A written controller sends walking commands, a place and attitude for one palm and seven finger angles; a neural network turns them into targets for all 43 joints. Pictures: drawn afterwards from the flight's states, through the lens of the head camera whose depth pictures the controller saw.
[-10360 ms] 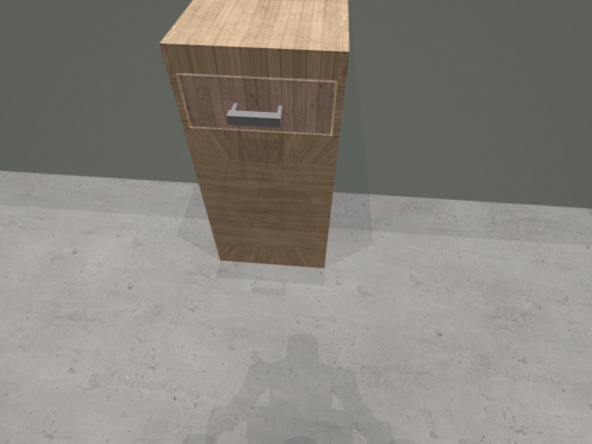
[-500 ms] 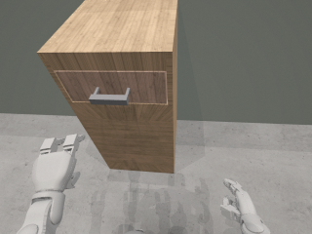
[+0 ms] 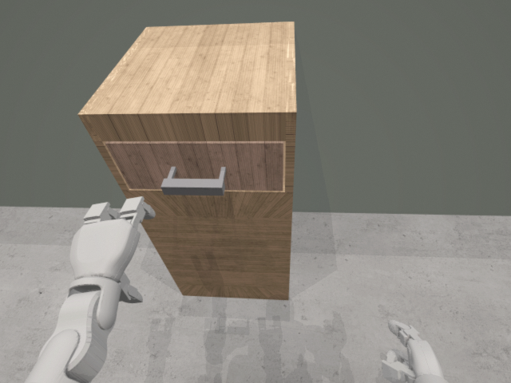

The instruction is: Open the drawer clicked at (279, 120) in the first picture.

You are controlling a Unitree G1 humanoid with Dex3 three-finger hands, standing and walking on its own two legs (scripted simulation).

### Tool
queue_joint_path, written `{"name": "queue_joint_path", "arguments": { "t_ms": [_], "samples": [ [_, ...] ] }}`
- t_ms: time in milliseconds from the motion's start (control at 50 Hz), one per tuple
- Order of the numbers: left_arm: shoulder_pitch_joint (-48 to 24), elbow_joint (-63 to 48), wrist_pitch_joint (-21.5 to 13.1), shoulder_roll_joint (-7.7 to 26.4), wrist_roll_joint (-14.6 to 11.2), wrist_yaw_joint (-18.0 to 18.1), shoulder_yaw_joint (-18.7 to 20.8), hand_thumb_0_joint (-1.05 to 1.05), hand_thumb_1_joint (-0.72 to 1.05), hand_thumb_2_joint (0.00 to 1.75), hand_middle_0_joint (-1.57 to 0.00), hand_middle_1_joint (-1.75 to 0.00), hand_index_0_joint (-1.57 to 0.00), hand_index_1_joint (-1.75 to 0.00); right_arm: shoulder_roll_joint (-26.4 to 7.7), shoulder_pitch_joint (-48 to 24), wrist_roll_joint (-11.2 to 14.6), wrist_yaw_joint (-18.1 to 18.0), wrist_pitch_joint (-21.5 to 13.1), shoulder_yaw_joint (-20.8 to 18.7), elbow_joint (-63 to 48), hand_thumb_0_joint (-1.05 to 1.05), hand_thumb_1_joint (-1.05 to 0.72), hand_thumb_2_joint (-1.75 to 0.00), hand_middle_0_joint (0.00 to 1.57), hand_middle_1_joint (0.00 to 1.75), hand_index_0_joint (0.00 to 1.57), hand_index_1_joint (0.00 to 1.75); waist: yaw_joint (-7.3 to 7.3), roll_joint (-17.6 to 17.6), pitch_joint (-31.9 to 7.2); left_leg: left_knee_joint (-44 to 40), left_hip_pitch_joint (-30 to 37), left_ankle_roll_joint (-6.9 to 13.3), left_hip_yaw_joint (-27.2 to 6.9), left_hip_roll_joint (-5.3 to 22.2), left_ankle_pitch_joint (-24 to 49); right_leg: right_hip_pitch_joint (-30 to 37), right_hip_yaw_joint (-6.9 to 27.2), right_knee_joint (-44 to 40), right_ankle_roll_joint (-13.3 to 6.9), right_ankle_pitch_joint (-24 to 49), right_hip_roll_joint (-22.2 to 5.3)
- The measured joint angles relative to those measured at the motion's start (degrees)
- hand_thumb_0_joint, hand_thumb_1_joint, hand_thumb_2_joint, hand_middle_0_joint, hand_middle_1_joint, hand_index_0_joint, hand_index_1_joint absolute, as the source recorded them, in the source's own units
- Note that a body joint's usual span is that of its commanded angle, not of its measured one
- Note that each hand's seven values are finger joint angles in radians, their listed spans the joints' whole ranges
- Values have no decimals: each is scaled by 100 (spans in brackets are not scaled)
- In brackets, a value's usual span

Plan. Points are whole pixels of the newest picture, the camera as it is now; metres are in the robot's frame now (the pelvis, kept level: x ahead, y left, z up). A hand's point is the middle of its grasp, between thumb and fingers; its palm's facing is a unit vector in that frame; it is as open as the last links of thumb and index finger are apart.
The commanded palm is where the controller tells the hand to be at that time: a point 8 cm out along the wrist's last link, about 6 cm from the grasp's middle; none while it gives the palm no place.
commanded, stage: raise the hand with hooked fingers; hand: left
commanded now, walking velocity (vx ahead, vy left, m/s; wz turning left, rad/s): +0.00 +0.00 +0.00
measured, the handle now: (195, 179) +0.52 +0.20 -0.01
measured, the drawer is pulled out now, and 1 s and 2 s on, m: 0.00 0.00 0.00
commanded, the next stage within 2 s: move the hooked fingers above the handle in 0.68 s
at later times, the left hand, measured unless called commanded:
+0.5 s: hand (116, 236) +0.29 +0.25 +0.10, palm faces -0.01 -0.10 -0.99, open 13.9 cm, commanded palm +0.27 +0.25 +0.16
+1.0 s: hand (138, 234) +0.31 +0.22 +0.09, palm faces -0.02 -0.06 -1.00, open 13.9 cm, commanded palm +0.29 +0.23 +0.15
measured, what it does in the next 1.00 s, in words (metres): stands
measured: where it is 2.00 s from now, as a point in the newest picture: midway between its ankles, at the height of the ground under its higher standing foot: outside the picture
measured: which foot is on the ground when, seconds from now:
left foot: down 0.00-1.00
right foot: down 0.00-1.00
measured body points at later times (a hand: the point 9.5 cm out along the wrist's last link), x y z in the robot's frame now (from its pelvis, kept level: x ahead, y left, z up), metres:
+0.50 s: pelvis -0.01 +0.01 +0.02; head +0.01 -0.02 +0.46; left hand +0.29 +0.25 +0.15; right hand +0.17 -0.21 -0.10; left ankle +0.00 +0.09 -0.72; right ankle -0.01 -0.11 -0.72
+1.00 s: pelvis -0.02 -0.02 +0.01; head +0.00 -0.05 +0.46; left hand +0.30 +0.22 +0.14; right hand +0.18 -0.24 -0.10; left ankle +0.00 +0.09 -0.72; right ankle -0.01 -0.11 -0.72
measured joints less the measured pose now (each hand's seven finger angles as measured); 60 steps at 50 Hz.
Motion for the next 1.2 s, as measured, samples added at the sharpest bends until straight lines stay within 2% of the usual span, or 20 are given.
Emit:
{"name": "queue_joint_path", "arguments": {
  "t_ms": [100, 320, 460, 540, 620, 720, 800, 860, 940, 1060, 1200],
  "samples": [
    [-364, -31, -1, 142, 7, -492, -164, 0, -42, 33, -32, -115, -32, -115, 146, -86, 36, -6, 64, 198, -110, 1, -90, -90, 20, 30, 20, 30, 31, -23, 91, -305, 352, 38, 5, -34, 127, 364, 11, -329, 43, 143, -23],
    [-1233, 287, -109, 464, -125, -1115, -55, 0, -49, 30, -32, -120, -32, -119, 157, 11, 95, 12, 152, 317, -34, 1, -90, -90, 20, 30, 20, 30, 109, 15, 335, -768, 691, 68, -99, -85, 416, 785, -89, -890, 75, 447, -55],
    [-1068, 217, -383, 450, -257, -1360, 43, 0, -49, 30, -32, -120, -32, -120, 46, 198, 90, 78, 188, 242, 29, 1, -90, -90, 20, 30, 20, 30, 70, 60, 353, -950, 747, 69, -68, -80, 528, 812, -55, -1043, 79, 558, -46],
    [-898, 176, -650, 434, -233, -1287, 51, 0, -49, 30, -32, -120, -32, -120, -7, 273, 74, 78, 157, 187, 54, 1, -90, -90, 20, 30, 20, 30, 67, 23, 414, -966, 724, 48, -63, -62, 561, 771, -50, -1028, 53, 578, -28],
    [-837, 99, -863, 446, -161, -1000, 77, 0, -49, 30, -32, -120, -32, -120, -38, 300, 61, 61, 103, 115, 118, 1, -90, -90, 20, 30, 20, 30, 102, 0, 444, -944, 672, 15, -83, -41, 583, 715, -71, -986, 17, 581, -9],
    [-928, 203, -754, 415, -170, -715, 113, 0, -49, 30, -32, -120, -32, -120, -50, 234, 110, 53, 77, 71, 212, 1, -90, -90, 20, 30, 20, 30, 128, 34, 386, -942, 641, -24, -105, -19, 610, 671, -92, -949, -23, 583, 13],
    [-1037, 430, -453, 356, -191, -770, 37, 0, -49, 30, -32, -120, -32, -120, -40, 141, 160, 38, 90, 110, 199, 1, -90, -90, 20, 30, 20, 30, 106, 69, 353, -990, 675, -53, -107, -1, 644, 680, -93, -950, -54, 591, 32],
    [-1116, 608, -382, 346, -178, -899, -72, 0, -49, 30, -32, -120, -32, -120, -18, 90, 163, -7, 77, 162, 170, 1, -90, -90, 20, 30, 20, 30, 79, 66, 340, -1013, 702, -76, -117, 18, 658, 697, -102, -953, -78, 590, 51],
    [-1422, 1024, -547, 369, -135, -1012, -197, 0, -50, 30, -32, -120, -32, -120, 9, 52, 160, -97, 14, 215, 163, 1, -90, -90, 20, 30, 20, 30, 48, 11, 361, -977, 674, -114, -155, 47, 647, 680, -141, -921, -120, 568, 80],
    [-1792, 1435, -920, 456, -80, -932, -31, 0, -49, 30, -32, -120, -32, -120, 24, 120, 153, -171, -52, 166, 185, 1, -90, -90, 20, 30, 20, 30, -8, -64, 330, -875, 535, -162, -168, 102, 581, 553, -153, -853, -171, 522, 134],
    [-1952, 1700, -839, 448, -91, -835, 119, 0, -49, 30, -32, -120, -32, -120, -84, 324, 175, -122, 21, 39, 228, 1, -90, -90, 20, 30, 20, 30, -62, -33, 213, -769, 347, -164, -130, 115, 478, 349, -113, -745, -171, 434, 145]
  ]
}}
